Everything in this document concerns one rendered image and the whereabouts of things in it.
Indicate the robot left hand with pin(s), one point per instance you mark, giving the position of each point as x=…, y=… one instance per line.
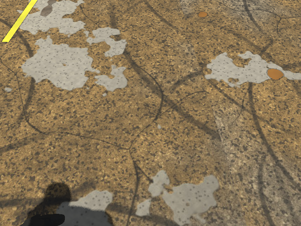
x=45, y=220

